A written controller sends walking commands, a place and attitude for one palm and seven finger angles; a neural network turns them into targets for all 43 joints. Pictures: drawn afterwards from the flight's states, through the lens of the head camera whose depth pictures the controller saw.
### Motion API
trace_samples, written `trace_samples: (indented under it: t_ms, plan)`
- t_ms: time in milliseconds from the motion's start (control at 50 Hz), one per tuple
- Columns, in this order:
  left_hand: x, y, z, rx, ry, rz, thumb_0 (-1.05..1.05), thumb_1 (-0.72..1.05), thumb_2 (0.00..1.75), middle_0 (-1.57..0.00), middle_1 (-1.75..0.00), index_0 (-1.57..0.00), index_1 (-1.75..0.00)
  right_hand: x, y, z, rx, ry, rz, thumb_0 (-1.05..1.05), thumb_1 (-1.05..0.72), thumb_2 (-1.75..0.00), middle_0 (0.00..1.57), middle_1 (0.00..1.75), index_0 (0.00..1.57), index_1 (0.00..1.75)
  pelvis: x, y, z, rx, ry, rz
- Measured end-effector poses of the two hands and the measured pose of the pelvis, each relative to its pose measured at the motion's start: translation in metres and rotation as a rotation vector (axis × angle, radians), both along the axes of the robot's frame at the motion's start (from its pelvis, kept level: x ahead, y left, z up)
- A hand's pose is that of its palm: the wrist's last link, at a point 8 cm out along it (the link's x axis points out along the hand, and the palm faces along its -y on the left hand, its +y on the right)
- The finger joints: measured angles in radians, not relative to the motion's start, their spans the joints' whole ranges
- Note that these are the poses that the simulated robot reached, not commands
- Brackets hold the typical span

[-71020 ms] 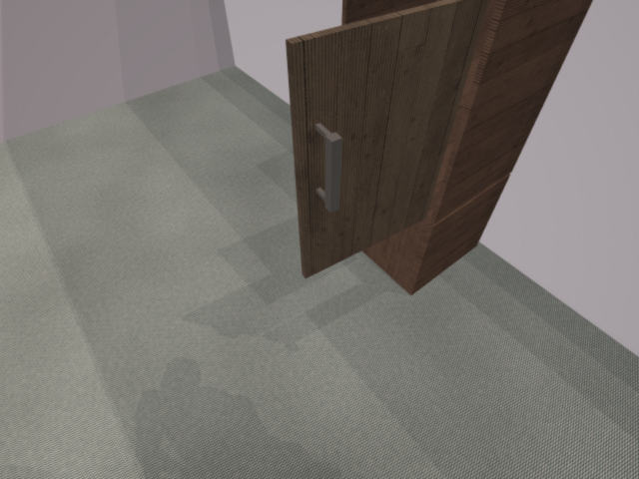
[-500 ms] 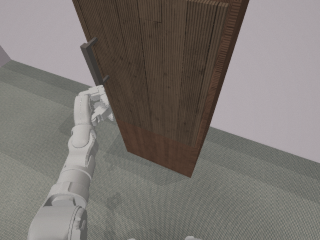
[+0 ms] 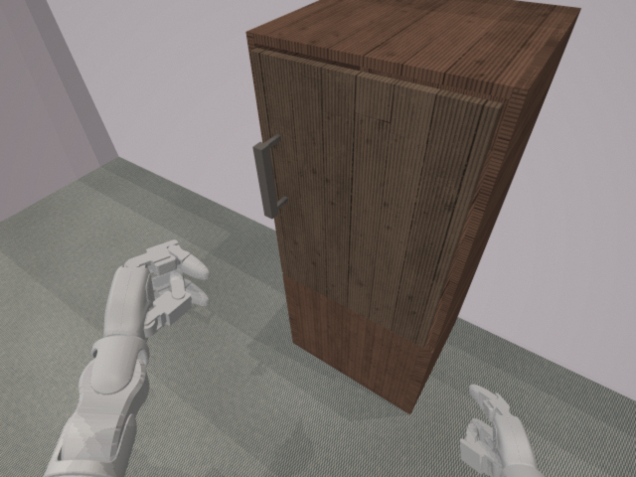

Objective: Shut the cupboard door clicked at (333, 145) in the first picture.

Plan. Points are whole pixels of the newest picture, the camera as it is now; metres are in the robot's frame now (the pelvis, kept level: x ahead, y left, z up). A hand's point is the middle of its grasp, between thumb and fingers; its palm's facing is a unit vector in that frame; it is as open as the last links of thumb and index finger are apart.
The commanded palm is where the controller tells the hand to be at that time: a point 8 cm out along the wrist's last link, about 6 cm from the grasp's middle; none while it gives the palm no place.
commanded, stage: draw the hand back to the body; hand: left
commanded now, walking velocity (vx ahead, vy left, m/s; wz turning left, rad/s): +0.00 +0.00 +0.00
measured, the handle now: (273, 177) +0.66 +0.15 +0.02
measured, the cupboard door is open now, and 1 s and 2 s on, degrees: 0 0 0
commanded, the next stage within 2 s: step back with the hand held close in 0.80 s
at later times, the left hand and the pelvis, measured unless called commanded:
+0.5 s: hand (40, 342) +0.19 +0.28 +0.17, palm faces +0.48 -0.76 -0.45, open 6.7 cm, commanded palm +0.15 +0.30 +0.18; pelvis +0.01 +0.00 +0.01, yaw +0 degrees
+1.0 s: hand (56, 334) +0.20 +0.27 +0.17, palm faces +0.46 -0.77 -0.44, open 7.4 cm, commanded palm +0.15 +0.30 +0.18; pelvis +0.01 +0.00 +0.01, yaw +0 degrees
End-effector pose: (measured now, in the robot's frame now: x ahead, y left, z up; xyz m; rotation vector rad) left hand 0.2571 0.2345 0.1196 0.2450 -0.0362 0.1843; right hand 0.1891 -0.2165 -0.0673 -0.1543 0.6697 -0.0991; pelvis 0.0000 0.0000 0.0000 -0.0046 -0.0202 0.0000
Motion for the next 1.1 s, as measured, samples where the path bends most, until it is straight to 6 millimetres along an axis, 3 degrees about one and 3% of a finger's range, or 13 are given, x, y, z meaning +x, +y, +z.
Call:
trace_samples:
  t_ms: [220, 360, 520, 700, 920, 1100]
  plan:
    - [-0.051, 0.035, 0.034, 0.101, -0.049, 0.128, 0.01, 0.89, 0.9, -0.72, -0.86, -0.71, -0.86, -0.001, 0.019, -0.008, 0.027, 0.032, 0.051, 0.01, -0.9, -0.9, 0.2, 0.3, 0.2, 0.3, 0.009, 0.004, 0.006, 0.001, -0.032, 0.004]
    - [-0.081, 0.06, 0.05, 0.187, -0.055, 0.225, 0.01, 0.89, 0.9, -0.53, -0.65, -0.52, -0.65, -0.007, 0.011, -0.014, 0.018, 0.059, 0.034, 0.01, -0.9, -0.9, 0.2, 0.3, 0.2, 0.3, 0.013, 0.004, 0.007, 0.0, -0.035, 0.002]
    - [-0.113, 0.074, 0.068, 0.269, -0.081, 0.311, 0.01, 0.89, 0.9, -0.32, -0.42, -0.32, -0.43, -0.004, -0.001, -0.013, -0.008, 0.034, 0.023, 0.01, -0.9, -0.9, 0.2, 0.3, 0.2, 0.3, 0.013, 0.003, 0.007, -0.001, -0.036, 0.008]
    - [-0.106, 0.065, 0.051, 0.197, -0.065, 0.3, 0.01, 0.89, 0.9, -0.23, -0.32, -0.22, -0.32, -0.001, -0.006, -0.007, -0.025, 0.004, 0.022, 0.01, -0.9, -0.9, 0.2, 0.3, 0.2, 0.3, 0.009, -0.001, 0.007, 0.003, -0.037, 0.008]
    - [-0.101, 0.061, 0.066, 0.241, -0.114, 0.264, 0.01, 0.89, 0.9, -0.21, -0.3, -0.21, -0.3, -0.004, -0.005, -0.005, -0.008, -0.015, 0.01, 0.01, -0.9, -0.9, 0.2, 0.3, 0.2, 0.3, 0.01, -0.003, 0.007, 0.0, -0.044, -0.002]
    - [-0.099, 0.073, 0.058, 0.287, -0.068, 0.251, 0.01, 0.89, 0.9, -0.21, -0.3, -0.21, -0.3, -0.018, -0.013, -0.017, -0.029, 0.07, -0.033, 0.01, -0.9, -0.9, 0.2, 0.3, 0.2, 0.3, 0.004, 0.006, 0.003, -0.015, 0.023, 0.007]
